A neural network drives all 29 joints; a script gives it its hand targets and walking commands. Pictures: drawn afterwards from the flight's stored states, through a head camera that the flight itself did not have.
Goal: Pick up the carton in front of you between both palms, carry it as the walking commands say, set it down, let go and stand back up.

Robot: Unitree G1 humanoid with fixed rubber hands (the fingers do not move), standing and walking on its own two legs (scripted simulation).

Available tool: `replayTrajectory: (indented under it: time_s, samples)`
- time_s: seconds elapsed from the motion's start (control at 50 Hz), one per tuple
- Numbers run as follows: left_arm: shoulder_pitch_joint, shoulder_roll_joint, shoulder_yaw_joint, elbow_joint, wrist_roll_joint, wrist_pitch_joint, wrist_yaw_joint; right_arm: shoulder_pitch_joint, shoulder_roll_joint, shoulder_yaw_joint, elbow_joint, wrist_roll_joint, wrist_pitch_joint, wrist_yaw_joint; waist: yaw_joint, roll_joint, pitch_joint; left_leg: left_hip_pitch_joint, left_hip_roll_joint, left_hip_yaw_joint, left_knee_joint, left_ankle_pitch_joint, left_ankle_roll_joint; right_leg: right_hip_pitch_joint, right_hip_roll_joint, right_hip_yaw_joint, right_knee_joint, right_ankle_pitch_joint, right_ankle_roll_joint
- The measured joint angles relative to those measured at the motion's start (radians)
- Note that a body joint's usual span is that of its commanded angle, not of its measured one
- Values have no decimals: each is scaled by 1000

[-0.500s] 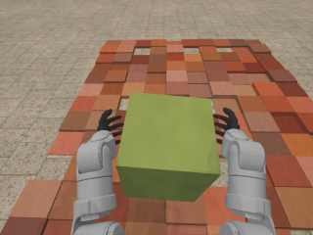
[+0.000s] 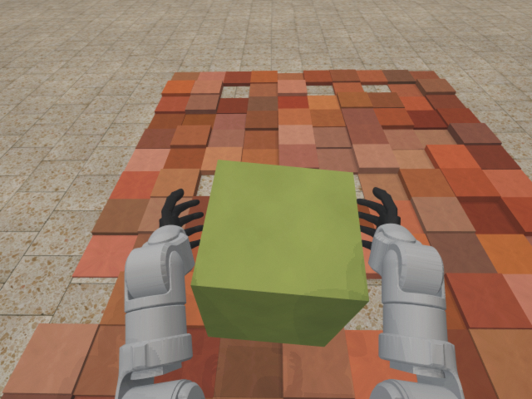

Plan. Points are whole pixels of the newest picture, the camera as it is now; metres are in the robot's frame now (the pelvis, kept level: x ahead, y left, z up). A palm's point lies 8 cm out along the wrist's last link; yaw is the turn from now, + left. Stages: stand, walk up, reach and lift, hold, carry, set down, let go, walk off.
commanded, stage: carry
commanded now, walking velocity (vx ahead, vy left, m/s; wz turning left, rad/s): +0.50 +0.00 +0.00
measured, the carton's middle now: (275, 260) +0.33 +0.00 +0.03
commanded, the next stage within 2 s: none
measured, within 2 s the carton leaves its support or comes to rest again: neither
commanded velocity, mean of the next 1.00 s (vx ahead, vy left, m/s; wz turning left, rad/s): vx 0.50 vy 0.00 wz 0.00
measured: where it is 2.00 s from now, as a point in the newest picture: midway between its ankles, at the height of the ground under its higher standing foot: (283, 211)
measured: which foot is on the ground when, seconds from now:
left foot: down 0.00-0.18, up 0.20-0.60, down 0.62-1.00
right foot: up 0.00-0.16, down 0.18-0.64, up 0.66-1.00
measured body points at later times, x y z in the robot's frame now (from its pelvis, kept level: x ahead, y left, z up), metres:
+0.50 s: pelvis +0.23 -0.05 -0.02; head +0.25 -0.06 +0.43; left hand +0.54 +0.11 +0.08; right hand +0.56 -0.20 +0.07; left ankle +0.36 +0.09 -0.67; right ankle +0.15 -0.11 -0.76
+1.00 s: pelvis +0.54 -0.03 +0.01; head +0.55 -0.03 +0.46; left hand +0.87 +0.12 +0.12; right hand +0.88 -0.19 +0.12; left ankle +0.49 +0.06 -0.73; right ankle +0.65 -0.15 -0.71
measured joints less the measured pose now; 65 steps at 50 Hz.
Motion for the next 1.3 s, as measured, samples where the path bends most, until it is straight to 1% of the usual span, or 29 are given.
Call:
replayTrajectory:
  time_s: [0.06,0.14,0.18,0.2,0.24,0.28,0.36,0.44,0.5,0.58,0.62,0.64,0.68,0.74,0.76,0.8,0.86,0.9,0.98,1.04,1.06,1.08,1.1,1.12,1.16,1.18,1.22,1.26,1.3]
  samples:
    - [-7,-1,4,-12,-11,-9,-6,13,1,8,-39,12,6,4,-2,11,21,48,14,-8,-58,4,-16,-51,-4,1,-18,80,14]
    - [0,-9,-11,-64,-18,-22,-12,23,1,11,-111,20,6,10,4,18,49,100,37,-15,-55,-46,-45,-40,-1,-21,-179,224,18]
    - [1,-18,-29,-95,-14,-21,-15,38,-2,8,-162,24,11,13,15,8,57,83,48,-20,75,-121,-50,25,0,-56,-272,254,14]
    - [4,-27,-38,-108,-11,-22,-17,48,-10,10,-184,27,12,15,27,2,56,45,58,-17,196,-157,-43,31,0,-66,-263,303,-3]
    - [42,-44,-67,-131,-15,-19,-16,81,-30,18,-204,35,12,19,52,20,59,-68,57,-61,459,-149,-27,17,20,-78,-175,239,-40]
    - [88,-25,-103,-153,-32,16,-23,118,-20,22,-218,45,29,23,62,12,62,-189,46,-57,647,-106,-8,41,23,-76,-165,176,-57]
    - [142,-8,-117,-197,-54,41,-25,170,0,47,-255,43,48,30,72,15,76,-402,70,-24,752,22,1,122,33,-74,-229,149,-55]
    - [141,-8,-125,-211,-55,22,-25,176,-5,58,-274,34,29,23,81,21,82,-548,98,-10,677,112,-6,209,45,-65,-283,114,-54]
    - [124,-12,-126,-214,-54,8,-23,163,-3,46,-287,28,13,13,86,23,80,-586,106,9,505,186,0,279,50,-52,-321,80,-46]
    - [88,-21,-123,-218,-55,3,-8,134,-14,30,-298,35,7,-1,91,19,74,-535,84,49,230,289,33,389,55,-37,-365,19,-25]
    - [65,-18,-118,-226,-59,9,3,105,-22,25,-289,43,5,-7,82,-2,76,-473,51,70,145,246,50,435,39,-28,-353,-28,-11]
    - [52,-6,-114,-227,-62,13,7,86,-24,27,-274,49,1,-11,67,-33,82,-433,25,80,132,137,42,431,11,-27,-296,-57,-7]
    - [33,20,-98,-234,-72,19,15,29,-29,37,-236,64,1,-18,29,-53,100,-361,-7,94,96,-70,30,329,-31,-14,-11,-37,-3]
    - [-4,47,-73,-232,-87,22,27,-22,-30,42,-223,89,18,-21,-31,-33,133,-321,-19,80,89,-71,58,79,13,72,505,-64,2]
    - [-17,44,-61,-229,-84,23,30,-24,-30,42,-230,99,28,-18,-41,-28,142,-297,-20,74,71,-77,60,5,22,78,597,-61,-2]
    - [-38,28,-38,-221,-69,24,31,-19,-29,37,-246,115,46,-11,-49,-25,152,-240,-18,64,19,-83,57,-115,17,73,644,-45,-6]
    - [-51,3,-21,-202,-44,28,23,-18,-25,19,-240,107,55,-5,-40,-16,148,-151,-5,50,-62,-92,44,-211,-5,47,458,-53,7]
    - [-53,-7,-19,-184,-26,30,15,-22,-20,6,-222,92,53,7,-24,-12,135,-93,3,45,-108,-102,31,-231,-23,22,283,6,18]
    - [-42,-15,-25,-140,2,38,-6,-15,-3,-14,-177,35,46,25,25,-14,100,22,7,46,-156,-154,-7,-187,-49,-20,6,199,36]
    - [-31,-15,-31,-105,0,47,-23,4,9,-23,-154,-8,43,27,67,-9,73,88,12,44,-126,-232,-39,-110,-52,-54,-96,229,22]
    - [-32,-16,-35,-90,-5,49,-27,11,9,-26,-148,-20,42,25,84,-3,68,96,22,42,-79,-263,-51,-67,-47,-76,-133,203,17]
    - [-38,-17,-39,-75,-10,51,-30,18,6,-30,-144,-28,40,23,101,0,65,82,36,43,13,-278,-57,-11,-42,-93,-165,116,15]
    - [-53,-17,-44,-63,-12,54,-27,21,1,-35,-145,-33,42,20,116,-8,64,45,49,47,144,-235,-53,45,-41,-100,-199,-1,17]
    - [-63,-24,-48,-52,-10,46,-20,16,-14,-35,-143,-31,41,17,137,9,64,-11,72,25,298,-213,-40,58,-22,-110,-179,-82,12]
    - [-63,-26,-63,-48,-14,34,0,12,-35,-34,-134,-22,36,8,165,30,70,-138,67,-42,564,-212,-29,66,13,-114,-142,-99,-21]
    - [-58,-25,-68,-52,-24,36,6,11,-37,-36,-132,-19,37,2,168,33,76,-199,61,-52,658,-204,-25,84,24,-112,-149,-115,-33]
    - [-48,-20,-69,-68,-40,42,17,6,-28,-45,-140,-11,41,-7,159,28,89,-305,54,-34,735,-189,-14,129,30,-105,-193,-128,-46]
    - [-44,-22,-62,-82,-49,40,18,3,-19,-50,-150,-6,38,-10,138,16,96,-382,52,3,700,-157,-7,182,25,-97,-251,-131,-47]
    - [-42,-27,-56,-91,-42,31,13,3,-19,-45,-152,-6,29,-8,115,5,95,-422,50,43,580,-117,-2,239,18,-90,-310,-139,-41]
